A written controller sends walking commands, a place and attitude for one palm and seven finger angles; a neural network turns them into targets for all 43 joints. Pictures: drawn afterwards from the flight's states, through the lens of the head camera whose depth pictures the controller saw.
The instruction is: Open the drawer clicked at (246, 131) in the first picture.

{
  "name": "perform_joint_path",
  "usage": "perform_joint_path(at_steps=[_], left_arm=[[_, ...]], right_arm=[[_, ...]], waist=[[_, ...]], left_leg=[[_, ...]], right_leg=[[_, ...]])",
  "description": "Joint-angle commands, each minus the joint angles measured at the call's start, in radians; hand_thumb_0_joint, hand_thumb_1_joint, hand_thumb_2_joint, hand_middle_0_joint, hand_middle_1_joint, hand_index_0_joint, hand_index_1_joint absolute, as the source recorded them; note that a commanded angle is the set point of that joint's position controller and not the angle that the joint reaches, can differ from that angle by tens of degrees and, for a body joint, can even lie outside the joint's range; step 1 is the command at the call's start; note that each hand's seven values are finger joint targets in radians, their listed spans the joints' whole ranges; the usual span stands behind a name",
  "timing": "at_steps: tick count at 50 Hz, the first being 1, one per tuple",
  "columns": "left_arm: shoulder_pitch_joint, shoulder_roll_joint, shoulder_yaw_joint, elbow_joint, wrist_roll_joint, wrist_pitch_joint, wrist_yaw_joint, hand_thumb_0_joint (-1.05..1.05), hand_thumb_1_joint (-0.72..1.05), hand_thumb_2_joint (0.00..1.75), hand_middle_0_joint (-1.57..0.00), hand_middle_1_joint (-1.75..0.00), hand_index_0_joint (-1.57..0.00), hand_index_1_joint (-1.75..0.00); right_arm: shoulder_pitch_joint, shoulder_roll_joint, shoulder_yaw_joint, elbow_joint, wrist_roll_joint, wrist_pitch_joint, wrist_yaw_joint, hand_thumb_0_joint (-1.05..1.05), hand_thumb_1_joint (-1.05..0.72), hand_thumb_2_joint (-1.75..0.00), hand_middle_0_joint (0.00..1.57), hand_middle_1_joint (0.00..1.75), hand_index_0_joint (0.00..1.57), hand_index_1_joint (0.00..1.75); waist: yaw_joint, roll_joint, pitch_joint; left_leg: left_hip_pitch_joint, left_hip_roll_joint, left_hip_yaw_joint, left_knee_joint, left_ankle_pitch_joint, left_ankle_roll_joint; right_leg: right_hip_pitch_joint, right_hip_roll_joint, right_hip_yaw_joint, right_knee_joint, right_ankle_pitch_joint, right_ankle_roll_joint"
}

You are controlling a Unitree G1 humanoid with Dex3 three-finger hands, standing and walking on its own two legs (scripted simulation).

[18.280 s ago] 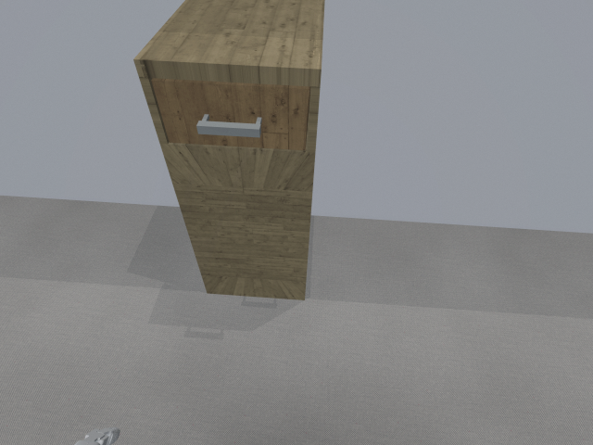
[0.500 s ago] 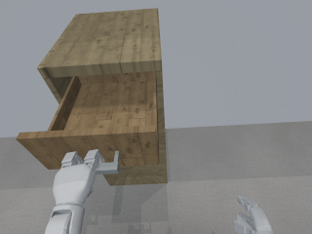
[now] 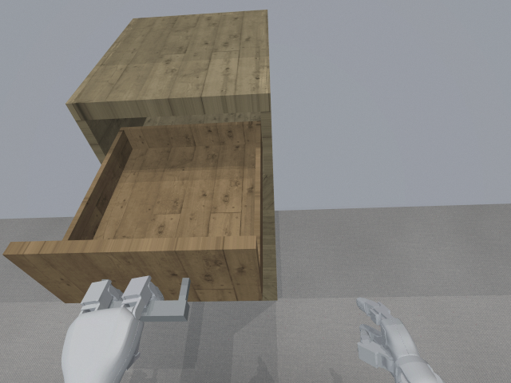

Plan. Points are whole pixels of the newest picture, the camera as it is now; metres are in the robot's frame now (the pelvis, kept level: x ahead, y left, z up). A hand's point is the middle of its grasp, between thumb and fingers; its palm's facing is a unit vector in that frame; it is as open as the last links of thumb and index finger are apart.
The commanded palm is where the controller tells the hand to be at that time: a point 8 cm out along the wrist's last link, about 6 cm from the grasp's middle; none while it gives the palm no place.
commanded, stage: pull the drawer open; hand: left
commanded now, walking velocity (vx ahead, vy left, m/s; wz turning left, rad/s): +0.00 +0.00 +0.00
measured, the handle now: (141, 298) +0.22 +0.20 +0.06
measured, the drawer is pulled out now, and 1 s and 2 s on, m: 0.30 0.30 0.30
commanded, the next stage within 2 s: open the thumb to release the handle in 0.02 s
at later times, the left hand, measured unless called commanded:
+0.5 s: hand (130, 339) +0.17 +0.20 +0.04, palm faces +0.06 -0.11 -0.99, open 9.7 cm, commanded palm +0.14 +0.21 +0.09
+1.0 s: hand (131, 338) +0.17 +0.20 +0.04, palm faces +0.08 -0.12 -0.99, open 13.8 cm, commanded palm +0.15 +0.21 +0.09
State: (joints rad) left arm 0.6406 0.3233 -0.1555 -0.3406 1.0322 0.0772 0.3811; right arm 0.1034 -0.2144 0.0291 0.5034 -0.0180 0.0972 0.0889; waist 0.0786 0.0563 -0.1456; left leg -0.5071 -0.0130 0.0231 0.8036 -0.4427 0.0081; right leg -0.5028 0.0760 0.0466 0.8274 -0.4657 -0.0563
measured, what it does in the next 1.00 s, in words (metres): stands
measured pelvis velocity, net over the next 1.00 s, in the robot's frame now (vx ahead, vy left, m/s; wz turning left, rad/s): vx -0.02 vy -0.01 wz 0.04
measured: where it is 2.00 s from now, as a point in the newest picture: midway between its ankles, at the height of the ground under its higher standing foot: outside the picture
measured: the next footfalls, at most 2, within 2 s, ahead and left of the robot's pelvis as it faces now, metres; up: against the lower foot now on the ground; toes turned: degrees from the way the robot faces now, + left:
none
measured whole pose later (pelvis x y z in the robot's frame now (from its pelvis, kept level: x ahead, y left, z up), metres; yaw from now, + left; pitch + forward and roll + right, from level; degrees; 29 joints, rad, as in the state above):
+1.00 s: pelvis -0.02 -0.01 +0.01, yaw +3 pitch +6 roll +1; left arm 0.38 0.32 -0.20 -0.13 1.05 0.10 0.38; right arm 0.09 -0.22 -0.01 0.60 -0.01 0.09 -0.02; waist 0.10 0.06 -0.10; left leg -0.47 -0.03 -0.02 0.73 -0.37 0.00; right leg -0.45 0.06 0.01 0.76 -0.41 -0.06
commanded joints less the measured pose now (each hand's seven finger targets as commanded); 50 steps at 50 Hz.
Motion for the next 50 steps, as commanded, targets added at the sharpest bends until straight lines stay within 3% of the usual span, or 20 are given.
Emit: perform_joint_path(at_steps=[1,5,6,7,8,11,13,18,22,26,29,35,36,41,45,50], left_arm=[[0.197,0.136,0.131,-0.213,0.006,0.011,0.068,0.00,0.90,0.90,-0.40,-1.35,-0.40,-1.35],[0.225,0.129,0.132,-0.205,-0.004,0.013,0.081,0.00,0.90,0.90,-0.40,-1.35,-0.40,-1.35],[-0.157,0.215,0.201,-0.140,0.038,0.031,0.094,0.00,0.90,0.90,-0.40,-1.35,-0.40,-1.35],[-0.171,0.199,0.209,-0.161,0.043,0.031,0.107,0.00,0.83,0.87,-0.40,-1.34,-0.40,-1.34],[-0.112,0.183,0.203,-0.071,0.044,0.035,0.115,0.00,0.76,0.84,-0.39,-1.34,-0.39,-1.34],[-0.094,0.160,0.193,-0.079,-0.008,0.052,0.108,0.00,0.55,0.75,-0.38,-1.31,-0.38,-1.31],[-0.134,0.161,0.181,-0.079,-0.031,0.071,0.096,0.00,0.41,0.69,-0.36,-1.30,-0.36,-1.30],[-0.177,0.179,0.167,-0.024,-0.016,0.084,0.056,0.00,0.06,0.54,-0.34,-1.26,-0.34,-1.26],[-0.185,0.194,0.177,-0.004,-0.015,0.080,0.025,0.00,-0.22,0.42,-0.32,-1.23,-0.32,-1.23],[-0.255,0.210,0.193,0.021,-0.020,0.068,0.004,0.00,-0.50,0.30,-0.30,-1.20,-0.30,-1.20],[-0.285,0.193,0.178,0.041,-0.012,0.048,-0.001,0.00,-0.50,0.30,-0.30,-1.20,-0.30,-1.20],[-0.304,0.196,0.186,0.055,-0.008,0.025,0.007,0.00,-0.50,0.30,-0.30,-1.20,-0.30,-1.20],[-0.288,0.122,0.107,0.056,-0.008,0.031,0.003,0.00,-0.50,0.30,-0.30,-1.20,-0.30,-1.20],[-0.328,0.174,0.145,0.057,0.011,0.034,0.015,0.00,-0.50,0.30,-0.30,-1.20,-0.30,-1.20],[-0.365,0.140,0.103,0.049,0.027,0.040,0.023,0.00,-0.50,0.30,-0.30,-1.20,-0.30,-1.20],[-0.435,0.135,0.088,0.065,0.025,0.058,0.026,0.00,-0.50,0.30,-0.30,-1.20,-0.30,-1.20]], right_arm=[[-0.137,-0.097,-0.044,-0.178,-0.002,-0.047,-0.004,0.00,-0.90,-0.90,0.20,0.30,0.20,0.30],[-0.130,-0.098,-0.052,-0.173,0.000,-0.045,-0.005,0.00,-0.90,-0.90,0.20,0.30,0.20,0.30],[-0.129,-0.118,-0.053,-0.116,-0.011,-0.022,-0.031,0.00,-0.90,-0.90,0.20,0.30,0.20,0.30],[-0.133,-0.108,-0.065,-0.140,-0.021,-0.026,-0.047,0.00,-0.90,-0.90,0.20,0.30,0.20,0.30],[-0.125,-0.098,-0.062,-0.135,-0.014,-0.036,-0.054,0.00,-0.90,-0.90,0.20,0.30,0.20,0.30],[-0.125,-0.103,-0.074,-0.133,0.000,-0.042,-0.068,0.00,-0.90,-0.90,0.20,0.30,0.20,0.30],[-0.133,-0.103,-0.076,-0.121,0.008,-0.039,-0.081,0.00,-0.90,-0.90,0.20,0.30,0.20,0.30],[-0.161,-0.097,-0.057,-0.106,0.015,-0.037,-0.102,0.00,-0.90,-0.90,0.20,0.30,0.20,0.30],[-0.171,-0.091,-0.045,-0.104,0.016,-0.041,-0.114,0.00,-0.90,-0.90,0.20,0.30,0.20,0.30],[-0.172,-0.091,-0.044,-0.092,0.015,-0.044,-0.126,0.00,-0.90,-0.90,0.20,0.30,0.20,0.30],[-0.171,-0.088,-0.045,-0.088,0.013,-0.052,-0.130,0.00,-0.90,-0.90,0.20,0.30,0.20,0.30],[-0.166,-0.090,-0.052,-0.080,0.009,-0.061,-0.131,0.00,-0.90,-0.90,0.20,0.30,0.20,0.30],[-0.167,-0.089,-0.053,-0.084,0.006,-0.062,-0.123,0.00,-0.90,-0.90,0.20,0.30,0.20,0.30],[-0.164,-0.094,-0.056,-0.072,0.006,-0.058,-0.120,0.00,-0.90,-0.90,0.20,0.30,0.20,0.30],[-0.166,-0.089,-0.058,-0.070,0.004,-0.058,-0.115,0.00,-0.90,-0.90,0.20,0.30,0.20,0.30],[-0.170,-0.089,-0.058,-0.063,0.006,-0.052,-0.118,0.00,-0.90,-0.90,0.20,0.30,0.20,0.30]], waist=[[0.043,-0.039,-0.149],[0.039,-0.046,-0.135],[-0.033,-0.073,-0.106],[0.009,-0.050,-0.133],[0.001,-0.061,-0.090],[0.013,-0.058,-0.170],[0.007,-0.087,-0.171],[0.013,-0.124,-0.080],[0.025,-0.107,-0.056],[0.016,-0.095,-0.036],[0.015,-0.080,-0.028],[0.023,-0.098,-0.076],[0.012,-0.108,-0.071],[0.010,-0.106,-0.086],[0.009,-0.058,-0.093],[-0.004,-0.088,-0.085]], left_leg=[[0.092,-0.010,-0.028,-0.034,0.462,0.011],[0.062,-0.015,-0.026,-0.030,0.424,0.014],[0.049,-0.026,-0.037,-0.031,0.342,0.014],[0.067,-0.031,-0.031,-0.036,0.307,0.017],[0.053,-0.031,-0.030,-0.036,0.283,0.017],[0.082,-0.031,-0.028,-0.048,0.314,0.020],[0.077,-0.035,-0.022,-0.059,0.299,0.022],[0.055,-0.040,-0.012,-0.099,0.230,0.025],[0.059,-0.046,-0.008,-0.120,0.206,0.024],[0.076,-0.048,-0.009,-0.133,0.183,0.024],[0.091,-0.051,-0.011,-0.135,0.188,0.025],[0.093,-0.054,-0.014,-0.141,0.214,0.022],[0.098,-0.053,-0.019,-0.138,0.225,0.021],[0.099,-0.052,-0.019,-0.132,0.239,0.020],[0.124,-0.047,-0.018,-0.127,0.257,0.021],[0.132,-0.041,-0.025,-0.133,0.240,0.023]], right_leg=[[0.091,-0.041,0.042,-0.085,0.601,0.015],[0.082,-0.043,0.040,-0.077,0.586,0.017],[0.009,-0.032,0.045,-0.086,0.508,0.010],[0.027,-0.037,0.053,-0.103,0.461,0.011],[0.011,-0.038,0.038,-0.111,0.429,0.013],[0.083,-0.040,0.032,-0.115,0.499,0.016],[0.112,-0.049,0.042,-0.129,0.515,0.027],[0.107,-0.059,0.060,-0.185,0.414,0.037],[0.132,-0.066,0.083,-0.224,0.358,0.040],[0.126,-0.067,0.097,-0.269,0.281,0.042],[0.110,-0.063,0.091,-0.274,0.255,0.037],[0.150,-0.068,0.079,-0.255,0.359,0.042],[0.142,-0.069,0.067,-0.248,0.382,0.043],[0.136,-0.060,0.061,-0.230,0.403,0.037],[0.104,-0.054,0.038,-0.218,0.387,0.028],[0.081,-0.047,0.019,-0.224,0.319,0.028]])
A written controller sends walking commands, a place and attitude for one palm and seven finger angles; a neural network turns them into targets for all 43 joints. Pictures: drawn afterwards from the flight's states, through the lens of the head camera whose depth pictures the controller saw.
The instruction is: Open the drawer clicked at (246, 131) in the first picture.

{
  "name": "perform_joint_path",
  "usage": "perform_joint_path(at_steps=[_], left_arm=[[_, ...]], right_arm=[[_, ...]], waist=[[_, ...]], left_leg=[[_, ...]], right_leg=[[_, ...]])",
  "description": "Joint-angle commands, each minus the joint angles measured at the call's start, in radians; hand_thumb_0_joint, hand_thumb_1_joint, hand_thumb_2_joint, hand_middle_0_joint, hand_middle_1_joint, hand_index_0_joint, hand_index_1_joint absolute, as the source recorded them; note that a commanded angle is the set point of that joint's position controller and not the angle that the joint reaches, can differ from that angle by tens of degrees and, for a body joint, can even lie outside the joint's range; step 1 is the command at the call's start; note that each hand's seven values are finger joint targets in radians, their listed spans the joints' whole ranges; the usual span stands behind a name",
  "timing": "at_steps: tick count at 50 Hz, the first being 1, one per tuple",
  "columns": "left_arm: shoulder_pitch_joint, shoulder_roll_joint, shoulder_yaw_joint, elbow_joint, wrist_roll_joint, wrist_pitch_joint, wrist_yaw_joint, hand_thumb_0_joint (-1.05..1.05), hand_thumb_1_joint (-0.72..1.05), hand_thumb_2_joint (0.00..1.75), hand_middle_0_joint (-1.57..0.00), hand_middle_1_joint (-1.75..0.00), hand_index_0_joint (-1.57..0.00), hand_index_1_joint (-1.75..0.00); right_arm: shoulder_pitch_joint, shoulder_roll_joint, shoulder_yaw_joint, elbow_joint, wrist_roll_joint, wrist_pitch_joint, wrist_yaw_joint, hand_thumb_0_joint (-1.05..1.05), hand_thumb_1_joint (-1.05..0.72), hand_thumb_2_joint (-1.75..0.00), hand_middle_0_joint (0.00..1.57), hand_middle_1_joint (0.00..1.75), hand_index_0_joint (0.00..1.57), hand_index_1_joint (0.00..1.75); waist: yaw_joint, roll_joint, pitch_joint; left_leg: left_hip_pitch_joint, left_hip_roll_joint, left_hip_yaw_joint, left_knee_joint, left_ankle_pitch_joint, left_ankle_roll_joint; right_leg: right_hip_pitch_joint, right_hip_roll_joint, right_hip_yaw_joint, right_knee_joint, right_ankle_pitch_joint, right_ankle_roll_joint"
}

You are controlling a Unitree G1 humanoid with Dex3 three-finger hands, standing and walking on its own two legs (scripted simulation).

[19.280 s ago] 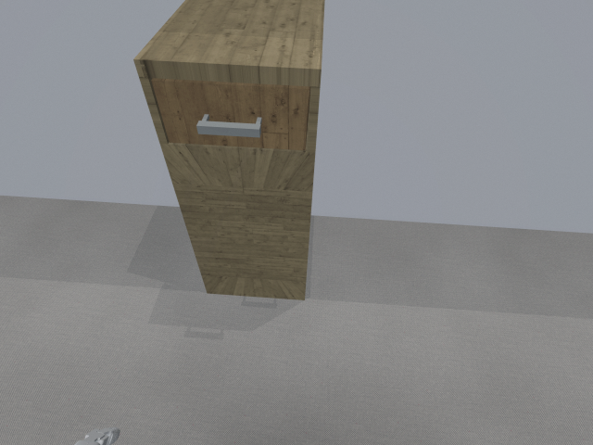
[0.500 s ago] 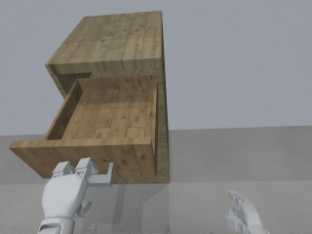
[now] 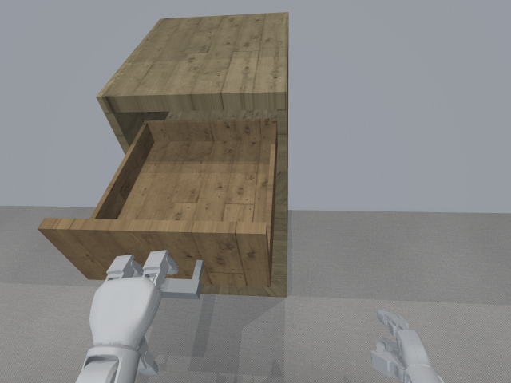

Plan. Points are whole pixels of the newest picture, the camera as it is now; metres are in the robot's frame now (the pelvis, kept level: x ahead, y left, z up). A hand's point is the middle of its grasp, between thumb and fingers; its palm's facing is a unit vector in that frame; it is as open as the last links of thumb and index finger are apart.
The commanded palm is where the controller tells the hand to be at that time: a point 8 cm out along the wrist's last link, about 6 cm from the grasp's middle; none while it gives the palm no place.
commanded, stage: lift the hand off the handle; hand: left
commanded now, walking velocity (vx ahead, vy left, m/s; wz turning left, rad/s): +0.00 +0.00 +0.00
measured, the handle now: (158, 276) +0.25 +0.19 +0.05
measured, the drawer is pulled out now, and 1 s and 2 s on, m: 0.30 0.30 0.30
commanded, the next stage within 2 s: draw the hand back to the body in 1.32 s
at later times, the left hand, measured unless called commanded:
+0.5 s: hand (136, 295) +0.21 +0.20 +0.08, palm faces +0.08 -0.15 -0.99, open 13.3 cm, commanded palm +0.19 +0.20 +0.15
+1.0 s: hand (110, 248) +0.23 +0.21 +0.17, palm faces +0.24 -0.11 -0.97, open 13.6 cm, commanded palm +0.19 +0.21 +0.22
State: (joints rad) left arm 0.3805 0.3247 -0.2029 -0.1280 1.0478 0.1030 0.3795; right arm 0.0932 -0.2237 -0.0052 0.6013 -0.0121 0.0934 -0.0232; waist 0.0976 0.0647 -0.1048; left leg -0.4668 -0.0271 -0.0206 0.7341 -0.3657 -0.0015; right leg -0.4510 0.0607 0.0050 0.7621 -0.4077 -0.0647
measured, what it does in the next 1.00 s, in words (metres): stands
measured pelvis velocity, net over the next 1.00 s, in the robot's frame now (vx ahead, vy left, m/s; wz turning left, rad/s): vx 0.00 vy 0.01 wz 0.01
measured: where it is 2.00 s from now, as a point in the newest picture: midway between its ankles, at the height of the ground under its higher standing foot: outside the picture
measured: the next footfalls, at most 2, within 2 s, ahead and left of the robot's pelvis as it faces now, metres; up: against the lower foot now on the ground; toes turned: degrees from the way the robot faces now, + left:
none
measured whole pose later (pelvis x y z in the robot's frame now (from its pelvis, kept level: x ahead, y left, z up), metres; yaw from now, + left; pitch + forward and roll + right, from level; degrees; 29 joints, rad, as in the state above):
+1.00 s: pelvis +0.00 +0.01 +0.02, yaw +1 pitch -2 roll +1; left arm 0.20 0.46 -0.15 -0.43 0.91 0.22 0.08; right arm 0.04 -0.23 0.04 0.62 0.02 0.12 -0.01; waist 0.13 0.12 -0.05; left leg -0.22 -0.03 -0.03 0.51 -0.26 0.01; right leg -0.19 0.05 0.00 0.52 -0.30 -0.05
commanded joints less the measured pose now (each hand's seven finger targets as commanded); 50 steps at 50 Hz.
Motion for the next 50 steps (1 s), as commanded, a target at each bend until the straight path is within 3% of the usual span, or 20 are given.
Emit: perform_joint_path(at_steps=[1,6,8,10,15,20,23,24,26,28,31,32,36,37,38,42,43,46,48,50], left_arm=[[-0.178,0.126,0.131,-0.139,0.006,0.038,0.025,0.00,-0.50,0.30,-0.30,-1.20,-0.30,-1.20],[-0.246,0.152,0.128,-0.260,-0.002,0.051,0.014,0.00,-0.50,0.30,-0.30,-1.20,-0.30,-1.20],[-0.284,0.168,0.134,-0.280,-0.009,0.048,0.005,0.00,-0.50,0.30,-0.30,-1.20,-0.30,-1.20],[-0.264,0.147,0.113,-0.304,-0.012,0.043,-0.005,0.00,-0.50,0.30,-0.30,-1.20,-0.30,-1.20],[-0.268,0.161,0.125,-0.343,-0.041,0.044,-0.043,0.00,-0.50,0.30,-0.30,-1.20,-0.30,-1.20],[-0.297,0.156,0.101,-0.408,-0.046,0.049,-0.080,0.00,-0.50,0.30,-0.30,-1.20,-0.30,-1.20],[-0.294,0.200,0.146,-0.431,-0.049,0.051,-0.097,0.00,-0.50,0.30,-0.30,-1.20,-0.30,-1.20],[-0.277,0.180,0.122,-0.453,-0.049,0.052,-0.103,0.00,-0.50,0.30,-0.30,-1.20,-0.30,-1.20],[-0.260,0.212,0.160,-0.459,-0.060,0.057,-0.116,0.00,-0.50,0.30,-0.30,-1.20,-0.30,-1.20],[-0.290,0.191,0.134,-0.464,-0.064,0.059,-0.130,0.00,-0.50,0.30,-0.30,-1.20,-0.30,-1.20],[-0.282,0.232,0.174,-0.479,-0.077,0.074,-0.152,0.00,-0.50,0.30,-0.30,-1.20,-0.30,-1.20],[-0.277,0.211,0.152,-0.497,-0.072,0.074,-0.161,0.00,-0.50,0.30,-0.30,-1.20,-0.30,-1.20],[-0.323,0.233,0.164,-0.537,-0.092,0.078,-0.187,0.00,-0.50,0.30,-0.30,-1.20,-0.30,-1.20],[-0.315,0.218,0.148,-0.521,-0.090,0.079,-0.195,0.00,-0.50,0.30,-0.30,-1.20,-0.30,-1.20],[-0.341,0.242,0.167,-0.512,-0.093,0.080,-0.203,0.00,-0.50,0.30,-0.30,-1.20,-0.30,-1.20],[-0.364,0.255,0.171,-0.567,-0.099,0.081,-0.225,0.00,-0.50,0.30,-0.30,-1.20,-0.30,-1.20],[-0.376,0.284,0.199,-0.567,-0.110,0.079,-0.229,0.00,-0.50,0.30,-0.30,-1.20,-0.30,-1.20],[-0.391,0.280,0.202,-0.555,-0.124,0.093,-0.250,0.00,-0.50,0.30,-0.30,-1.20,-0.30,-1.20],[-0.412,0.289,0.198,-0.465,-0.124,0.122,-0.273,0.00,-0.50,0.30,-0.30,-1.20,-0.30,-1.20],[-0.442,0.277,0.173,-0.432,-0.121,0.162,-0.306,0.00,-0.50,0.30,-0.30,-1.20,-0.30,-1.20]], right_arm=[[-0.159,-0.080,-0.022,-0.162,0.002,-0.046,-0.007,0.00,-0.90,-0.90,0.20,0.30,0.20,0.30],[-0.180,-0.074,-0.019,-0.172,0.002,-0.041,-0.010,0.00,-0.90,-0.90,0.20,0.30,0.20,0.30],[-0.185,-0.070,-0.017,-0.167,0.003,-0.043,-0.016,0.00,-0.90,-0.90,0.20,0.30,0.20,0.30],[-0.187,-0.067,-0.014,-0.172,0.001,-0.048,-0.012,0.00,-0.90,-0.90,0.20,0.30,0.20,0.30],[-0.195,-0.068,-0.009,-0.178,0.008,-0.051,-0.011,0.00,-0.90,-0.90,0.20,0.30,0.20,0.30],[-0.193,-0.069,-0.008,-0.181,0.011,-0.055,-0.003,0.00,-0.90,-0.90,0.20,0.30,0.20,0.30],[-0.200,-0.071,-0.010,-0.173,0.012,-0.052,-0.003,0.00,-0.90,-0.90,0.20,0.30,0.20,0.30],[-0.197,-0.069,-0.005,-0.180,0.010,-0.052,0.000,0.00,-0.90,-0.90,0.20,0.30,0.20,0.30],[-0.209,-0.073,-0.002,-0.176,0.014,-0.047,0.001,0.00,-0.90,-0.90,0.20,0.30,0.20,0.30],[-0.211,-0.070,-0.002,-0.170,0.016,-0.044,0.004,0.00,-0.90,-0.90,0.20,0.30,0.20,0.30],[-0.229,-0.075,0.003,-0.173,0.022,-0.040,0.005,0.00,-0.90,-0.90,0.20,0.30,0.20,0.30],[-0.217,-0.071,0.006,-0.176,0.021,-0.041,0.009,0.00,-0.90,-0.90,0.20,0.30,0.20,0.30],[-0.248,-0.073,0.010,-0.178,0.027,-0.038,0.011,0.00,-0.90,-0.90,0.20,0.30,0.20,0.30],[-0.232,-0.067,0.016,-0.176,0.025,-0.041,0.014,0.00,-0.90,-0.90,0.20,0.30,0.20,0.30],[-0.245,-0.073,0.010,-0.161,0.026,-0.033,0.010,0.00,-0.90,-0.90,0.20,0.30,0.20,0.30],[-0.246,-0.068,0.021,-0.178,0.029,-0.042,0.015,0.00,-0.90,-0.90,0.20,0.30,0.20,0.30],[-0.257,-0.074,0.014,-0.167,0.029,-0.036,0.012,0.00,-0.90,-0.90,0.20,0.30,0.20,0.30],[-0.281,-0.073,0.023,-0.173,0.037,-0.036,0.015,0.00,-0.90,-0.90,0.20,0.30,0.20,0.30],[-0.270,-0.075,0.024,-0.146,0.038,-0.023,0.016,0.00,-0.90,-0.90,0.20,0.30,0.20,0.30],[-0.279,-0.083,0.028,-0.148,0.043,-0.011,0.021,0.00,-0.90,-0.90,0.20,0.30,0.20,0.30]], waist=[[-0.023,-0.117,-0.124],[-0.013,-0.050,-0.164],[-0.015,-0.045,-0.147],[-0.009,-0.026,-0.140],[-0.005,-0.063,-0.120],[-0.006,-0.029,-0.115],[0.003,-0.046,-0.125],[0.008,-0.033,-0.149],[0.006,-0.032,-0.128],[-0.001,-0.041,-0.095],[0.008,-0.023,-0.108],[0.011,-0.029,-0.125],[0.004,-0.012,-0.103],[0.007,-0.040,-0.101],[0.002,-0.030,-0.077],[0.014,-0.017,-0.129],[0.011,-0.015,-0.111],[0.011,-0.022,-0.097],[0.005,-0.049,-0.038],[0.005,-0.043,-0.035]], left_leg=[[0.091,-0.025,0.017,-0.067,0.159,0.033],[0.152,-0.022,0.016,-0.083,0.189,0.037],[0.160,-0.021,0.016,-0.093,0.175,0.039],[0.182,-0.018,0.013,-0.103,0.190,0.039],[0.196,-0.015,0.012,-0.128,0.203,0.041],[0.243,-0.009,0.012,-0.150,0.236,0.042],[0.256,-0.007,0.014,-0.160,0.259,0.040],[0.263,-0.012,0.017,-0.161,0.270,0.043],[0.269,-0.006,0.014,-0.170,0.283,0.037],[0.273,-0.004,0.012,-0.182,0.283,0.039],[0.283,-0.002,0.011,-0.200,0.296,0.036],[0.291,-0.003,0.016,-0.198,0.314,0.039],[0.313,0.003,0.008,-0.220,0.314,0.036],[0.306,0.001,0.012,-0.225,0.308,0.039],[0.310,0.003,0.011,-0.237,0.304,0.036],[0.331,0.001,0.012,-0.244,0.332,0.039],[0.333,0.001,0.010,-0.254,0.334,0.036],[0.334,0.003,0.008,-0.264,0.332,0.035],[0.309,0.003,0.013,-0.287,0.308,0.033],[0.297,0.004,0.017,-0.306,0.298,0.031]], right_leg=[[0.031,-0.030,0.052,-0.161,0.246,0.037],[0.056,-0.032,0.047,-0.172,0.234,0.031],[0.053,-0.033,0.050,-0.187,0.198,0.031],[0.049,-0.030,0.039,-0.190,0.198,0.027],[0.080,-0.031,0.041,-0.215,0.206,0.033],[0.093,-0.031,0.026,-0.234,0.218,0.029],[0.128,-0.032,0.034,-0.247,0.249,0.028],[0.143,-0.038,0.031,-0.245,0.265,0.033],[0.156,-0.035,0.032,-0.257,0.282,0.028],[0.144,-0.033,0.026,-0.265,0.280,0.030],[0.190,-0.035,0.034,-0.282,0.301,0.030],[0.193,-0.041,0.026,-0.273,0.316,0.034],[0.200,-0.034,0.030,-0.300,0.302,0.031],[0.202,-0.041,0.019,-0.300,0.285,0.037],[0.201,-0.035,0.026,-0.317,0.284,0.035],[0.244,-0.044,0.022,-0.314,0.306,0.038],[0.254,-0.039,0.029,-0.328,0.319,0.036],[0.262,-0.039,0.029,-0.343,0.313,0.037],[0.253,-0.041,0.026,-0.361,0.285,0.044],[0.266,-0.043,0.023,-0.362,0.273,0.048]])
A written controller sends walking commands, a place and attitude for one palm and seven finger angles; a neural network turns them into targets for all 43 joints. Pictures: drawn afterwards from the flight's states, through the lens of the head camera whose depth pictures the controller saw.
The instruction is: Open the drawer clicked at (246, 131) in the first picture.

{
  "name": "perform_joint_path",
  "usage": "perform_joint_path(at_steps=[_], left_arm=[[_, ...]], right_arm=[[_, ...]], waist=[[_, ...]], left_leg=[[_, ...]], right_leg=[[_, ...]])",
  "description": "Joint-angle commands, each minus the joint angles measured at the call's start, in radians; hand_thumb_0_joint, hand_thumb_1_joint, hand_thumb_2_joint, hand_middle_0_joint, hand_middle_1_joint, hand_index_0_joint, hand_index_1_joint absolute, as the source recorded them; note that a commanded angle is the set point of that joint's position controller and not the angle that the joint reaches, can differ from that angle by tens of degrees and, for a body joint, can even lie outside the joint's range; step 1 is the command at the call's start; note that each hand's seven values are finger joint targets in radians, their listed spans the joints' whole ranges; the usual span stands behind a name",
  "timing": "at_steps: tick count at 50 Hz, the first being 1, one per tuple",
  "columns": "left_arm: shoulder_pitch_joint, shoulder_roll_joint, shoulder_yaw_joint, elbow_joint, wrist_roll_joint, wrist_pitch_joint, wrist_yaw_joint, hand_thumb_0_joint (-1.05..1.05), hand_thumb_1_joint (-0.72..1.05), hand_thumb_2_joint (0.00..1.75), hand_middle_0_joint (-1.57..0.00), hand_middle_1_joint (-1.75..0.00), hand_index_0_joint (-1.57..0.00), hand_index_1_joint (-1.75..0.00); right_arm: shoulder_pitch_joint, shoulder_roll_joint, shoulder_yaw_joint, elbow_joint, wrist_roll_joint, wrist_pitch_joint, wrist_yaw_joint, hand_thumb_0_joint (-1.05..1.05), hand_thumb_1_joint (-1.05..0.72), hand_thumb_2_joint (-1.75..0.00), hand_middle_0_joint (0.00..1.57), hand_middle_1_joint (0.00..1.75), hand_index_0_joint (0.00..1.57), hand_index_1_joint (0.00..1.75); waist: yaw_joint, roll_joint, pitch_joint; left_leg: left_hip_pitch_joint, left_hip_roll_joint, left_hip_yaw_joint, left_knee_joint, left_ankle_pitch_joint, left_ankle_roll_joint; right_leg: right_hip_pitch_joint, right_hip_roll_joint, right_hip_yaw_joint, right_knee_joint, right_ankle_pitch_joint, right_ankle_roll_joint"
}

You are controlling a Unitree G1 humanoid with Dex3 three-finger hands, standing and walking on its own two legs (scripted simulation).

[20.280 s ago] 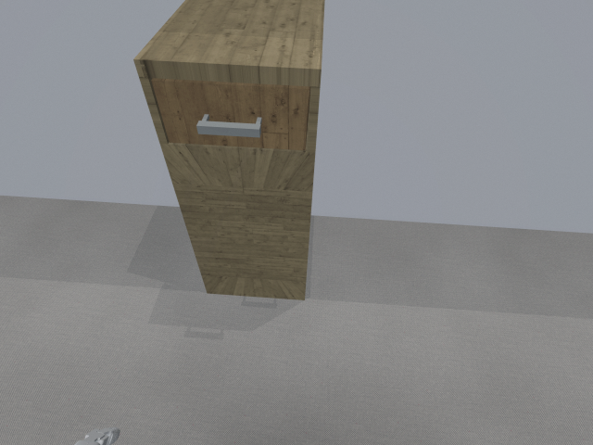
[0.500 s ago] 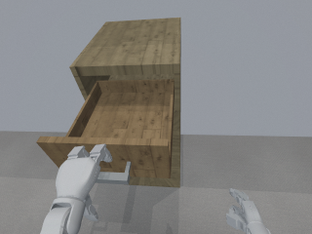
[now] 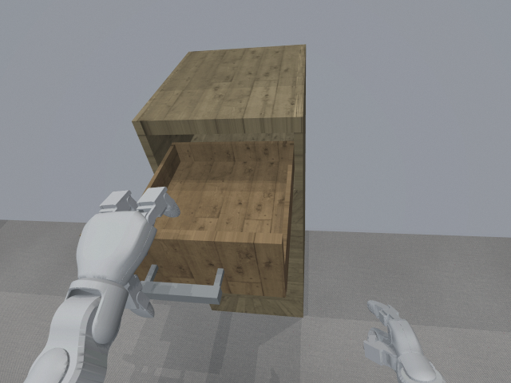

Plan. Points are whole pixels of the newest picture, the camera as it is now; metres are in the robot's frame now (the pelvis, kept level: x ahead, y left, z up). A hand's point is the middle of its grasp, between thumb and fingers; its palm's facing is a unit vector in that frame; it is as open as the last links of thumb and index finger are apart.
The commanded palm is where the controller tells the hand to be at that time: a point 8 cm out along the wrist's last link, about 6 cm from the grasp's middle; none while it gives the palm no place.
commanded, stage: lift the hand off the handle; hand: left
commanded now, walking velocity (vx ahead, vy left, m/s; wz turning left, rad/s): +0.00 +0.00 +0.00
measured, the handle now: (182, 282) +0.26 +0.18 +0.03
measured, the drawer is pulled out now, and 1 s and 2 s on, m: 0.30 0.30 0.30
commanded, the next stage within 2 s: draw the hand back to the body in 0.32 s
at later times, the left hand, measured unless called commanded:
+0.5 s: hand (133, 246) +0.23 +0.20 +0.17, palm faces +0.17 -0.15 -0.97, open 13.9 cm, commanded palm +0.18 +0.20 +0.22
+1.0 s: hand (101, 268) +0.20 +0.23 +0.16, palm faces +0.16 -0.11 -0.98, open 13.9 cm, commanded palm +0.15 +0.24 +0.22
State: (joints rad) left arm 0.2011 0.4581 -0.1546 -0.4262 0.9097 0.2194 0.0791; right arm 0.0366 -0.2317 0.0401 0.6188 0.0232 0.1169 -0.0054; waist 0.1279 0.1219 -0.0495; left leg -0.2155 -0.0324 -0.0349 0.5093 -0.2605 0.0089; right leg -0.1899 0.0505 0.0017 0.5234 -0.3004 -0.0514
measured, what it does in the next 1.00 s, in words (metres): stands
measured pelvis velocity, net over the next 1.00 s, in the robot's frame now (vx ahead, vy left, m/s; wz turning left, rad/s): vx -0.01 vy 0.01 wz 0.00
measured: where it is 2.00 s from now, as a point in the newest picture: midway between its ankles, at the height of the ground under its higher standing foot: outside the picture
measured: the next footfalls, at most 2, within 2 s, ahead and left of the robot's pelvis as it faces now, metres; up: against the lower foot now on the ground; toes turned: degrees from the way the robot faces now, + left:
none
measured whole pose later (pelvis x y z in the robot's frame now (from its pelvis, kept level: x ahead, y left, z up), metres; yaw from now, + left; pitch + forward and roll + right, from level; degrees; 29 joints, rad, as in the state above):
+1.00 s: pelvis -0.01 +0.01 +0.00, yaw +0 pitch -3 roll +0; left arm 0.33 0.55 0.00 -0.56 0.81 0.20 -0.04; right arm 0.06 -0.27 0.05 0.58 0.03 0.12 0.00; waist 0.12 0.12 -0.03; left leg -0.21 -0.04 -0.04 0.49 -0.24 0.02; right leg -0.17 0.04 0.00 0.49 -0.27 -0.04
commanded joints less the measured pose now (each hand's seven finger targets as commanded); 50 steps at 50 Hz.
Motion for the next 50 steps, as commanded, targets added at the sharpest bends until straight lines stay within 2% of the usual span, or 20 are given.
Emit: perform_joint_path(at_steps=[1,5,6,9,11,12,13,16,22,24,26,29,31,35,36,39,42,45,46,50], left_arm=[[-0.248,0.144,0.139,-0.149,-0.006,0.066,-0.025,0.00,-0.50,0.30,-0.30,-1.20,-0.30,-1.20],[-0.252,0.167,0.134,-0.188,-0.030,0.098,-0.099,0.00,-0.50,0.30,-0.30,-1.20,-0.30,-1.20],[-0.253,0.173,0.147,-0.226,-0.050,0.096,-0.110,0.00,-0.50,0.30,-0.30,-1.20,-0.30,-1.20],[-0.241,0.178,0.139,-0.294,-0.029,0.080,-0.126,0.00,-0.50,0.30,-0.30,-1.20,-0.30,-1.20],[-0.270,0.264,0.232,-0.333,-0.043,0.070,-0.112,0.00,-0.50,0.30,-0.30,-1.20,-0.30,-1.20],[-0.240,0.210,0.192,-0.294,-0.022,0.069,-0.110,0.00,-0.50,0.30,-0.30,-1.20,-0.30,-1.20],[-0.212,0.197,0.194,-0.246,-0.032,0.065,-0.108,0.00,-0.50,0.30,-0.30,-1.20,-0.30,-1.20],[-0.233,0.241,0.260,-0.202,-0.057,0.073,-0.100,0.00,-0.50,0.30,-0.30,-1.20,-0.30,-1.20],[-0.237,0.175,0.164,-0.275,-0.053,0.065,-0.119,0.00,-0.50,0.30,-0.30,-1.20,-0.30,-1.20],[-0.234,0.189,0.167,-0.271,-0.045,0.055,-0.121,0.00,-0.50,0.30,-0.30,-1.20,-0.30,-1.20],[-0.256,0.266,0.241,-0.274,-0.052,0.041,-0.110,0.00,-0.50,0.30,-0.30,-1.20,-0.30,-1.20],[-0.200,0.262,0.263,-0.239,-0.036,0.017,-0.099,0.00,-0.50,0.30,-0.30,-1.20,-0.30,-1.20],[-0.180,0.310,0.333,-0.265,-0.074,0.007,-0.088,0.00,-0.50,0.30,-0.30,-1.20,-0.30,-1.20],[-0.086,0.273,0.326,-0.268,-0.097,-0.005,-0.090,0.00,-0.50,0.30,-0.30,-1.20,-0.30,-1.20],[-0.062,0.272,0.338,-0.289,-0.125,0.002,-0.092,0.00,-0.50,0.30,-0.30,-1.20,-0.30,-1.20],[-0.041,0.248,0.302,-0.297,-0.114,0.001,-0.105,0.00,-0.50,0.30,-0.30,-1.20,-0.30,-1.20],[-0.086,0.236,0.267,-0.334,-0.094,0.000,-0.106,0.00,-0.50,0.30,-0.30,-1.20,-0.30,-1.20],[-0.059,0.286,0.314,-0.328,-0.072,-0.020,-0.090,0.00,-0.50,0.30,-0.30,-1.20,-0.30,-1.20],[-0.064,0.313,0.349,-0.358,-0.090,-0.022,-0.079,0.00,-0.50,0.30,-0.30,-1.20,-0.30,-1.20],[0.007,0.305,0.367,-0.329,-0.081,-0.039,-0.063,0.00,-0.50,0.30,-0.30,-1.20,-0.30,-1.20]], right_arm=[[-0.252,-0.075,-0.016,-0.182,0.021,-0.034,0.010,0.00,-0.90,-0.90,0.20,0.30,0.20,0.30],[-0.252,-0.082,-0.015,-0.194,0.020,-0.014,0.019,0.00,-0.90,-0.90,0.20,0.30,0.20,0.30],[-0.278,-0.084,-0.009,-0.211,0.028,-0.014,0.023,0.00,-0.90,-0.90,0.20,0.30,0.20,0.30],[-0.268,-0.079,-0.006,-0.221,0.018,-0.009,0.032,0.00,-0.90,-0.90,0.20,0.30,0.20,0.30],[-0.278,-0.088,-0.005,-0.224,0.026,-0.011,0.030,0.00,-0.90,-0.90,0.20,0.30,0.20,0.30],[-0.264,-0.070,0.005,-0.225,0.018,-0.013,0.037,0.00,-0.90,-0.90,0.20,0.30,0.20,0.30],[-0.253,-0.071,-0.003,-0.206,0.018,-0.008,0.038,0.00,-0.90,-0.90,0.20,0.30,0.20,0.30],[-0.256,-0.088,-0.006,-0.199,0.032,-0.011,0.040,0.00,-0.90,-0.90,0.20,0.30,0.20,0.30],[-0.249,-0.080,-0.007,-0.222,0.029,-0.031,0.043,0.00,-0.90,-0.90,0.20,0.30,0.20,0.30],[-0.242,-0.088,-0.010,-0.212,0.021,-0.026,0.034,0.00,-0.90,-0.90,0.20,0.30,0.20,0.30],[-0.247,-0.095,-0.008,-0.207,0.022,-0.031,0.022,0.00,-0.90,-0.90,0.20,0.30,0.20,0.30],[-0.226,-0.087,-0.005,-0.198,0.012,-0.034,0.018,0.00,-0.90,-0.90,0.20,0.30,0.20,0.30],[-0.234,-0.091,-0.008,-0.205,0.020,-0.044,0.016,0.00,-0.90,-0.90,0.20,0.30,0.20,0.30],[-0.208,-0.094,-0.014,-0.207,0.016,-0.047,0.020,0.00,-0.90,-0.90,0.20,0.30,0.20,0.30],[-0.232,-0.100,-0.013,-0.217,0.027,-0.054,0.021,0.00,-0.90,-0.90,0.20,0.30,0.20,0.30],[-0.203,-0.105,-0.016,-0.216,0.018,-0.050,0.020,0.00,-0.90,-0.90,0.20,0.30,0.20,0.30],[-0.210,-0.097,-0.002,-0.232,0.018,-0.055,0.016,0.00,-0.90,-0.90,0.20,0.30,0.20,0.30],[-0.194,-0.109,-0.011,-0.227,0.009,-0.050,0.003,0.00,-0.90,-0.90,0.20,0.30,0.20,0.30],[-0.216,-0.114,-0.008,-0.231,0.019,-0.057,-0.002,0.00,-0.90,-0.90,0.20,0.30,0.20,0.30],[-0.182,-0.108,-0.012,-0.224,0.007,-0.052,-0.002,0.00,-0.90,-0.90,0.20,0.30,0.20,0.30]], waist=[[-0.020,-0.075,-0.107],[-0.019,-0.122,-0.129],[-0.019,-0.092,-0.134],[-0.008,-0.089,-0.154],[-0.004,-0.066,-0.156],[0.006,-0.093,-0.161],[-0.008,-0.113,-0.090],[-0.007,-0.110,-0.060],[-0.015,-0.082,-0.159],[-0.024,-0.096,-0.119],[-0.022,-0.090,-0.112],[-0.006,-0.106,-0.113],[-0.001,-0.089,-0.134],[-0.003,-0.101,-0.115],[-0.006,-0.056,-0.109],[-0.018,-0.106,-0.092],[-0.019,-0.069,-0.094],[-0.011,-0.094,-0.107],[-0.012,-0.056,-0.109],[0.002,-0.078,-0.104]], left_leg=[[0.051,0.013,0.028,-0.080,0.201,0.020],[0.051,0.011,0.043,-0.092,0.232,0.024],[0.051,0.017,0.037,-0.090,0.225,0.021],[0.061,0.014,0.043,-0.096,0.251,0.025],[0.054,0.024,0.037,-0.091,0.242,0.021],[0.046,0.017,0.043,-0.088,0.250,0.023],[0.039,0.020,0.039,-0.101,0.233,0.021],[0.019,0.024,0.039,-0.099,0.176,0.016],[0.056,0.006,0.045,-0.075,0.216,0.025],[0.054,0.007,0.044,-0.084,0.198,0.025],[0.045,0.013,0.039,-0.081,0.165,0.023],[0.046,0.003,0.041,-0.077,0.182,0.025],[0.049,0.009,0.033,-0.072,0.185,0.021],[0.049,-0.001,0.038,-0.062,0.233,0.021],[0.050,0.006,0.036,-0.061,0.215,0.016],[0.045,0.003,0.038,-0.066,0.214,0.021],[0.051,0.006,0.034,-0.070,0.183,0.020],[0.062,0.010,0.030,-0.071,0.190,0.023],[0.060,0.020,0.025,-0.070,0.163,0.017],[0.059,0.013,0.023,-0.072,0.207,0.017]], right_leg=[[0.032,-0.031,0.034,-0.122,0.183,0.030],[0.087,-0.039,0.028,-0.113,0.241,0.046],[0.096,-0.036,0.032,-0.108,0.234,0.040],[0.109,-0.041,0.025,-0.110,0.243,0.044],[0.117,-0.035,0.037,-0.108,0.235,0.036],[0.114,-0.040,0.030,-0.100,0.220,0.039],[0.079,-0.033,0.028,-0.122,0.202,0.038],[0.056,-0.028,0.040,-0.136,0.135,0.036],[0.083,-0.042,0.038,-0.117,0.188,0.043],[0.059,-0.041,0.035,-0.135,0.168,0.046],[0.059,-0.040,0.048,-0.139,0.130,0.042],[0.062,-0.046,0.047,-0.145,0.141,0.046],[0.084,-0.040,0.052,-0.137,0.162,0.042],[0.068,-0.044,0.038,-0.128,0.250,0.049],[0.064,-0.040,0.040,-0.129,0.234,0.044],[0.041,-0.042,0.021,-0.133,0.219,0.052],[0.017,-0.047,0.013,-0.134,0.145,0.048],[0.019,-0.044,0.012,-0.137,0.150,0.046],[0.018,-0.038,0.016,-0.137,0.123,0.040],[0.027,-0.039,0.003,-0.131,0.170,0.039]])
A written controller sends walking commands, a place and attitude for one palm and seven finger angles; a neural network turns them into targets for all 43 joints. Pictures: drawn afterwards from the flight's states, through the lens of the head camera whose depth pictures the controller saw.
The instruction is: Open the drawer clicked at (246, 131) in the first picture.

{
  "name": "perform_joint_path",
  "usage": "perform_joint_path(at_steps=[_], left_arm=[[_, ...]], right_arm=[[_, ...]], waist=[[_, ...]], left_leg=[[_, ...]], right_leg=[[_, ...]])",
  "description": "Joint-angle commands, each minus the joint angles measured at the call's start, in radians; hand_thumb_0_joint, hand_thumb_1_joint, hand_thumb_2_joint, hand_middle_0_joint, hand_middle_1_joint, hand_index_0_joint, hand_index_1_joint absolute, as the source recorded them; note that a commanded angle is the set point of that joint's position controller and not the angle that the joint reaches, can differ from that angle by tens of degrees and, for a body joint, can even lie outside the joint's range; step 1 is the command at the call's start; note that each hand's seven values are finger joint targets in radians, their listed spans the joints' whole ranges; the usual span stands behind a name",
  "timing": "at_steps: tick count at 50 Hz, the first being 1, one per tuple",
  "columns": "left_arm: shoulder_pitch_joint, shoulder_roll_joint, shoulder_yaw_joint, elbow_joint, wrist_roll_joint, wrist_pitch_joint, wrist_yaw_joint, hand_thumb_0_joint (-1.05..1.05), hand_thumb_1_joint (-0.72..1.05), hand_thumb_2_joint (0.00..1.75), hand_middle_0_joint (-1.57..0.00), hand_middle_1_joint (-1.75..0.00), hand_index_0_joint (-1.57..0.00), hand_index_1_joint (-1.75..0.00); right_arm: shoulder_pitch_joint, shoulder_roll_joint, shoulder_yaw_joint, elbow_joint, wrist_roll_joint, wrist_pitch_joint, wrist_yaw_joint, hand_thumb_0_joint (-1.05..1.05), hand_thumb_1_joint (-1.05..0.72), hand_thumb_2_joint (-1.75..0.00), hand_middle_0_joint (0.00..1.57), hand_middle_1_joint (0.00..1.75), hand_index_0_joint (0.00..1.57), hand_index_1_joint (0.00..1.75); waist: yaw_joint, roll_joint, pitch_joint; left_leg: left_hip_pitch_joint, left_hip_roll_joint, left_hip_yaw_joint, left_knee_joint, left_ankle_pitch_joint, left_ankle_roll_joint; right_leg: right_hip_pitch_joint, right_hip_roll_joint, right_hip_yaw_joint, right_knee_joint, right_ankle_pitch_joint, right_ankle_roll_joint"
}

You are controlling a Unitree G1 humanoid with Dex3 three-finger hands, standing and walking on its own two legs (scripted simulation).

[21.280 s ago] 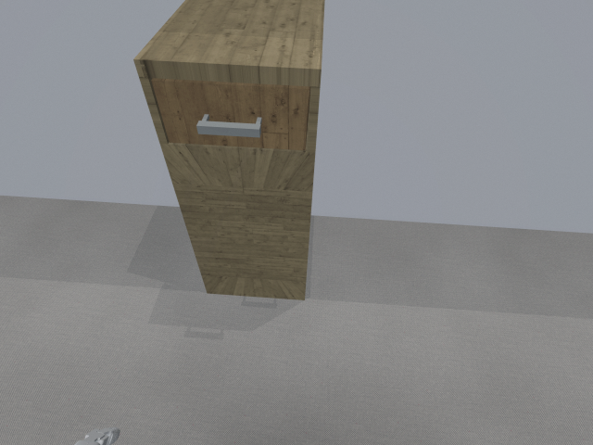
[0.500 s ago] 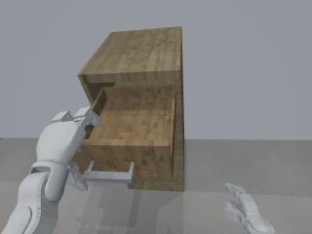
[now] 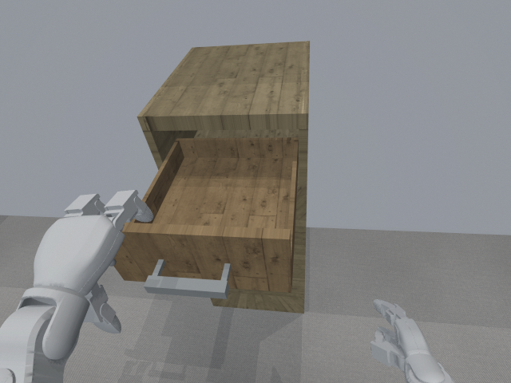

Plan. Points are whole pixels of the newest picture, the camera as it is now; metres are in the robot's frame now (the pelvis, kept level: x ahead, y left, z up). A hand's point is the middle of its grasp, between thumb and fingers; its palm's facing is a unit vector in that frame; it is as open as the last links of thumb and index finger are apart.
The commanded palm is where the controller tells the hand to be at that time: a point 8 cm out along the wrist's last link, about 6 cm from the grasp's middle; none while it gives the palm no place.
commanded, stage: draw the hand back to the body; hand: left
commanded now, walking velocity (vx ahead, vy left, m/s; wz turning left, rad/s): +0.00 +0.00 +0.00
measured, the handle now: (190, 276) +0.27 +0.17 +0.02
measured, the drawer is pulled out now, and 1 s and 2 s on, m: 0.30 0.30 0.30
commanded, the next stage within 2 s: step back with the hand held close in 1.02 s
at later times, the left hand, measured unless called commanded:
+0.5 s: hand (95, 240) +0.21 +0.22 +0.21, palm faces +0.38 -0.85 -0.35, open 11.5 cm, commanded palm +0.15 +0.27 +0.21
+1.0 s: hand (83, 246) +0.20 +0.24 +0.20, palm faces +0.45 -0.81 -0.37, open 7.7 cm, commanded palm +0.14 +0.28 +0.21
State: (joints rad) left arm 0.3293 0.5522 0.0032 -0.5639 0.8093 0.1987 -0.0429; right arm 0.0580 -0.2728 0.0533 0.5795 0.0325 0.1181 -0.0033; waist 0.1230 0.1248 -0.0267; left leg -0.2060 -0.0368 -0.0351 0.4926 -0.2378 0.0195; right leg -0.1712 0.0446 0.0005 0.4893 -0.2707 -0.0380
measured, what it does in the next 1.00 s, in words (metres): stands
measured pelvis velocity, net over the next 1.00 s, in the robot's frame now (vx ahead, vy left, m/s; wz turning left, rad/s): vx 0.02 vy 0.00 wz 0.02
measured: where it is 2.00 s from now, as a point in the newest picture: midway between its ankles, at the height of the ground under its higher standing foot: outside the picture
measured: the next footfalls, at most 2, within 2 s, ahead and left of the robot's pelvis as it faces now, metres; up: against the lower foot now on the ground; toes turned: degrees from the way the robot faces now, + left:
none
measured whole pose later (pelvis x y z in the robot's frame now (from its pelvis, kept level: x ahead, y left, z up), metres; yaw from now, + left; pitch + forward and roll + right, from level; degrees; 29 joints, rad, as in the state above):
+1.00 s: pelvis +0.02 +0.00 +0.01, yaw +1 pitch -4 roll +0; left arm 0.49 0.35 0.32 -0.55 -0.09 -0.09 0.12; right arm 0.16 -0.21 0.03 0.64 0.01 -0.10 -0.07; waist 0.07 0.07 0.00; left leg -0.12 -0.03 -0.06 0.42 -0.23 0.01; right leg -0.06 0.05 -0.02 0.38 -0.25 -0.04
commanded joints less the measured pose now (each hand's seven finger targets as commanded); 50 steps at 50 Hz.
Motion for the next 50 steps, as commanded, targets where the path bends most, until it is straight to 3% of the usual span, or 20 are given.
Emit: perform_joint_path(at_steps=[1,2,3,4,5,6,7,12,14,17,25,31,34,37,40,41,43,45,48,50], left_arm=[[-0.111,0.250,0.265,-0.205,-0.004,-0.013,0.066,0.00,-0.50,0.30,-0.30,-1.20,-0.30,-1.20],[-0.186,-0.161,0.208,-0.267,-0.740,-0.165,0.087,0.00,-0.47,0.32,-0.30,-1.18,-0.30,-1.18],[-0.028,-0.038,0.304,-0.121,-0.765,-0.224,0.113,0.00,-0.43,0.33,-0.29,-1.15,-0.29,-1.15],[0.015,-0.063,0.292,-0.124,-0.776,-0.247,0.117,0.00,-0.40,0.34,-0.29,-1.13,-0.29,-1.13],[0.031,-0.032,0.352,-0.190,-0.839,-0.269,0.128,0.00,-0.36,0.36,-0.29,-1.11,-0.29,-1.11],[0.015,-0.008,0.382,-0.230,-0.864,-0.294,0.140,0.00,-0.32,0.37,-0.29,-1.09,-0.29,-1.09],[-0.050,-0.029,0.357,-0.299,-0.865,-0.326,0.147,0.00,-0.29,0.39,-0.29,-1.07,-0.29,-1.07],[-0.009,-0.077,0.329,-0.276,-0.877,-0.362,0.170,0.00,-0.12,0.47,-0.27,-0.95,-0.27,-0.95],[-0.012,-0.086,0.325,-0.254,-0.878,-0.362,0.168,0.00,-0.05,0.50,-0.27,-0.91,-0.27,-0.91],[0.030,-0.080,0.346,-0.221,-0.883,-0.363,0.166,0.00,0.06,0.54,-0.26,-0.84,-0.26,-0.84],[0.085,-0.048,0.409,-0.224,-0.896,-0.365,0.164,0.00,0.34,0.66,-0.24,-0.66,-0.24,-0.66],[0.082,-0.035,0.430,-0.216,-0.897,-0.360,0.167,0.00,0.55,0.75,-0.22,-0.52,-0.22,-0.52],[0.097,-0.030,0.448,-0.182,-0.901,-0.356,0.170,0.00,0.65,0.80,-0.22,-0.46,-0.22,-0.46],[0.086,-0.038,0.437,-0.192,-0.897,-0.355,0.168,0.00,0.76,0.84,-0.21,-0.39,-0.21,-0.39],[0.075,-0.040,0.428,-0.198,-0.897,-0.354,0.169,0.00,0.87,0.88,-0.20,-0.32,-0.20,-0.32],[0.071,-0.042,0.422,-0.203,-0.895,-0.352,0.168,0.00,0.90,0.90,-0.20,-0.30,-0.20,-0.30],[0.063,-0.041,0.419,-0.201,-0.895,-0.351,0.170,0.00,0.90,0.90,-0.20,-0.30,-0.20,-0.30],[0.067,-0.032,0.433,-0.192,-0.896,-0.352,0.173,0.00,0.90,0.90,-0.20,-0.30,-0.20,-0.30],[0.070,-0.036,0.431,-0.191,-0.896,-0.353,0.172,0.00,0.90,0.90,-0.20,-0.30,-0.20,-0.30],[0.075,-0.034,0.438,-0.184,-0.897,-0.354,0.173,0.00,0.90,0.90,-0.20,-0.30,-0.20,-0.30]], right_arm=[[-0.228,-0.076,-0.025,-0.189,0.011,-0.058,-0.005,0.00,-0.90,-0.90,0.20,0.30,0.20,0.30],[-0.146,0.036,-0.014,-0.243,0.002,-0.144,-0.022,0.00,-0.90,-0.90,0.20,0.30,0.20,0.30],[-0.117,-0.006,-0.017,-0.192,-0.013,-0.189,-0.038,0.00,-0.90,-0.90,0.20,0.30,0.20,0.30],[-0.125,-0.010,-0.013,-0.185,-0.014,-0.205,-0.040,0.00,-0.90,-0.90,0.20,0.30,0.20,0.30],[-0.102,-0.020,-0.019,-0.182,-0.018,-0.205,-0.054,0.00,-0.90,-0.90,0.20,0.30,0.20,0.30],[-0.105,-0.026,-0.021,-0.171,-0.018,-0.220,-0.064,0.00,-0.90,-0.90,0.20,0.30,0.20,0.30],[-0.093,-0.013,-0.018,-0.178,-0.023,-0.239,-0.068,0.00,-0.90,-0.90,0.20,0.30,0.20,0.30],[-0.049,-0.018,-0.020,-0.136,-0.035,-0.284,-0.072,0.00,-0.90,-0.90,0.20,0.30,0.20,0.30],[-0.042,-0.022,-0.025,-0.128,-0.034,-0.287,-0.069,0.00,-0.90,-0.90,0.20,0.30,0.20,0.30],[-0.036,-0.031,-0.037,-0.117,-0.037,-0.290,-0.068,0.00,-0.90,-0.90,0.20,0.30,0.20,0.30],[-0.043,-0.035,-0.055,-0.115,-0.028,-0.274,-0.070,0.00,-0.90,-0.90,0.20,0.30,0.20,0.30],[-0.043,-0.037,-0.061,-0.108,-0.021,-0.271,-0.074,0.00,-0.90,-0.90,0.20,0.30,0.20,0.30],[-0.041,-0.032,-0.064,-0.103,-0.019,-0.267,-0.077,0.00,-0.90,-0.90,0.20,0.30,0.20,0.30],[-0.041,-0.035,-0.063,-0.101,-0.019,-0.269,-0.076,0.00,-0.90,-0.90,0.20,0.30,0.20,0.30],[-0.042,-0.036,-0.063,-0.105,-0.020,-0.274,-0.074,0.00,-0.90,-0.90,0.20,0.30,0.20,0.30],[-0.046,-0.038,-0.065,-0.105,-0.020,-0.275,-0.074,0.00,-0.90,-0.90,0.20,0.30,0.20,0.30],[-0.044,-0.038,-0.062,-0.105,-0.020,-0.276,-0.073,0.00,-0.90,-0.90,0.20,0.30,0.20,0.30],[-0.044,-0.035,-0.061,-0.104,-0.022,-0.276,-0.074,0.00,-0.90,-0.90,0.20,0.30,0.20,0.30],[-0.045,-0.032,-0.061,-0.105,-0.020,-0.275,-0.074,0.00,-0.90,-0.90,0.20,0.30,0.20,0.30],[-0.046,-0.031,-0.060,-0.104,-0.021,-0.276,-0.074,0.00,-0.90,-0.90,0.20,0.30,0.20,0.30]], waist=[[0.006,-0.056,-0.140],[-0.098,-0.237,-0.032],[-0.075,-0.283,0.002],[-0.071,-0.201,0.012],[-0.059,-0.194,-0.021],[-0.059,-0.139,-0.033],[-0.060,-0.085,-0.078],[-0.068,0.048,0.004],[-0.067,0.028,0.013],[-0.063,-0.057,-0.011],[-0.056,-0.099,-0.055],[-0.062,-0.045,-0.035],[-0.060,-0.085,-0.034],[-0.064,-0.039,-0.028],[-0.064,-0.072,-0.036],[-0.066,-0.058,-0.029],[-0.065,-0.049,-0.020],[-0.062,-0.087,-0.030],[-0.061,-0.055,-0.030],[-0.060,-0.068,-0.024]], left_leg=[[0.045,0.025,0.018,-0.056,0.167,0.001],[0.112,0.029,-0.002,-0.043,0.098,0.031],[0.113,0.052,0.002,-0.048,0.061,0.027],[0.103,0.046,-0.001,-0.067,0.032,0.020],[0.106,0.047,-0.004,-0.080,0.056,0.014],[0.115,0.048,-0.002,-0.083,0.056,0.006],[0.125,0.046,-0.003,-0.091,0.060,0.005],[0.099,0.049,-0.013,-0.116,0.102,-0.008],[0.093,0.050,-0.017,-0.120,0.128,-0.009],[0.099,0.053,-0.018,-0.117,0.192,-0.006],[0.111,0.052,-0.008,-0.110,0.229,-0.008],[0.121,0.050,-0.008,-0.116,0.213,-0.014],[0.122,0.051,-0.004,-0.115,0.205,-0.008],[0.126,0.048,-0.005,-0.116,0.208,-0.012],[0.129,0.047,-0.011,-0.117,0.209,-0.008],[0.129,0.047,-0.010,-0.116,0.205,-0.009],[0.125,0.047,-0.011,-0.121,0.187,-0.009],[0.124,0.045,-0.013,-0.118,0.183,-0.006],[0.126,0.046,-0.010,-0.118,0.179,-0.009],[0.121,0.043,-0.009,-0.115,0.180,-0.007]], right_leg=[[0.025,-0.027,0.013,-0.095,0.133,0.021],[-0.010,-0.019,-0.025,-0.126,0.130,0.016],[-0.040,-0.018,-0.015,-0.136,0.083,0.018],[-0.039,-0.019,-0.018,-0.142,0.050,0.016],[-0.011,-0.034,-0.022,-0.152,0.062,0.018],[-0.003,-0.035,-0.014,-0.154,0.057,0.019],[0.019,-0.050,-0.012,-0.148,0.056,0.017],[0.020,-0.048,-0.017,-0.158,0.100,0.001],[0.032,-0.046,-0.021,-0.156,0.119,0.001],[0.063,-0.044,-0.024,-0.150,0.185,0.003],[0.085,-0.046,-0.022,-0.156,0.235,0.008],[0.062,-0.041,-0.021,-0.175,0.213,0.007],[0.060,-0.045,-0.018,-0.177,0.215,0.012],[0.054,-0.045,-0.019,-0.178,0.212,0.010],[0.056,-0.045,-0.021,-0.174,0.214,0.013],[0.050,-0.043,-0.018,-0.182,0.208,0.011],[0.045,-0.045,-0.018,-0.180,0.189,0.013],[0.051,-0.045,-0.017,-0.180,0.188,0.014],[0.049,-0.048,-0.015,-0.181,0.183,0.013],[0.050,-0.049,-0.016,-0.183,0.190,0.014]])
